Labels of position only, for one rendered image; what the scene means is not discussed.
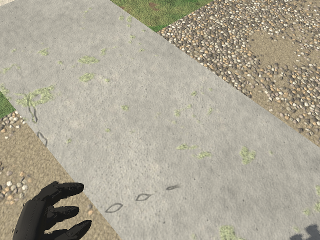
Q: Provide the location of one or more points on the robot left hand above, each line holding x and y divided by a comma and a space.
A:
39, 214

